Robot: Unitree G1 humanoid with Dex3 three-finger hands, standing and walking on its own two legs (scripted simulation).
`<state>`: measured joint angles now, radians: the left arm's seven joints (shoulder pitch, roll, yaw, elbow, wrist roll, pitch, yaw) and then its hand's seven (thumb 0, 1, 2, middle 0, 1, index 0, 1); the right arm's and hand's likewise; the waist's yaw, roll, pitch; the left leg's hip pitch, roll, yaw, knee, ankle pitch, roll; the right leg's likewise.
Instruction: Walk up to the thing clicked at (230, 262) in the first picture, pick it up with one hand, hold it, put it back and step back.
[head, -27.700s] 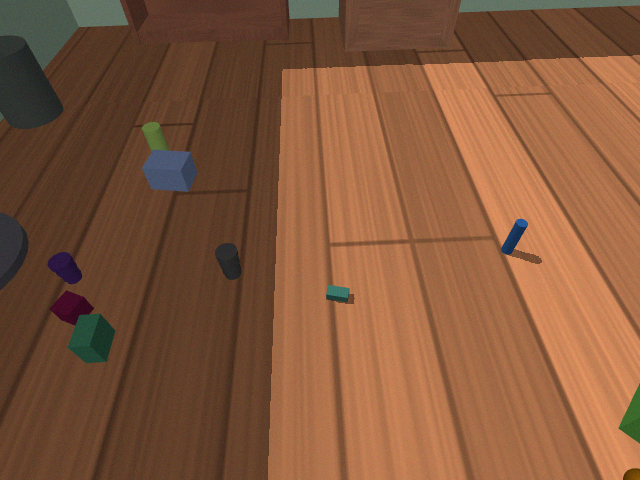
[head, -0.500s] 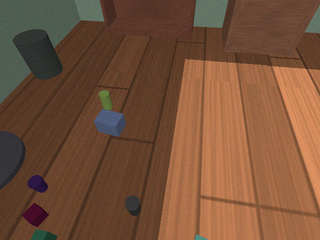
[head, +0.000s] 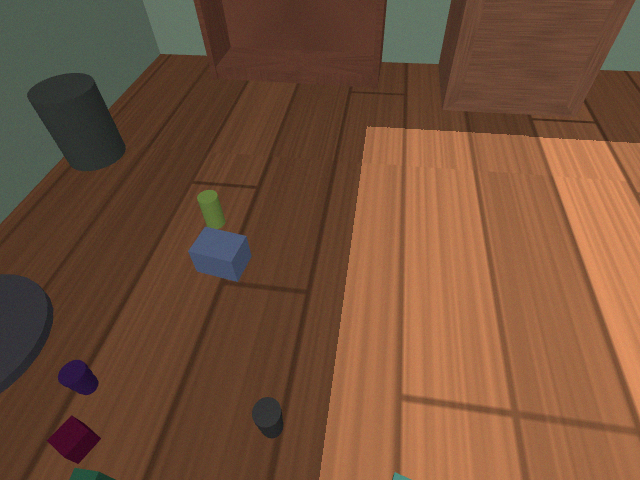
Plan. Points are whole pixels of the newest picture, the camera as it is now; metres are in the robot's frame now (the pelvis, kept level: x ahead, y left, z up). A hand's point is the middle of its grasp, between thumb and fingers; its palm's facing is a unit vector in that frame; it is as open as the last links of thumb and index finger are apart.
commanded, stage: stand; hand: left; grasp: from the side
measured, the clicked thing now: (269, 419) +0.40 +0.19 -0.71
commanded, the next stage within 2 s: step back in 1.16 s
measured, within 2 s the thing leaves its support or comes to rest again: neither
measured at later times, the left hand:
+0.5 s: hand out of the picture +0.08 +0.24 -0.16, palm faces -0.03 -0.94 -0.34, open 7.4 cm
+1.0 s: hand out of the picture +0.10 +0.24 -0.16, palm faces -0.04 -0.94 -0.34, open 7.3 cm
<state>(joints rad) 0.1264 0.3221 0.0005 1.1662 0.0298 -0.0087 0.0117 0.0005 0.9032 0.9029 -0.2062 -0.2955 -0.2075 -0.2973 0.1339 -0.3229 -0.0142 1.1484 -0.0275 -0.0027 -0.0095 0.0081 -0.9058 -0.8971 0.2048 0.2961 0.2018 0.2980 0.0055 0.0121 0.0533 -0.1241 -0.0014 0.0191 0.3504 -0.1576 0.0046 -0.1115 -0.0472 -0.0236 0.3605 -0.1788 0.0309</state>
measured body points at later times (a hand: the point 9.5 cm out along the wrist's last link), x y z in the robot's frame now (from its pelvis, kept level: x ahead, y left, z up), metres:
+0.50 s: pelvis +0.02 +0.00 +0.00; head +0.02 -0.01 +0.45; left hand +0.08 +0.29 -0.13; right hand +0.08 -0.30 -0.14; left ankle +0.03 +0.12 -0.75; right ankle +0.01 -0.14 -0.75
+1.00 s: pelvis +0.02 +0.00 +0.00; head +0.03 -0.01 +0.45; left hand +0.11 +0.29 -0.13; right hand +0.09 -0.30 -0.13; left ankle +0.03 +0.12 -0.75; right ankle +0.02 -0.14 -0.75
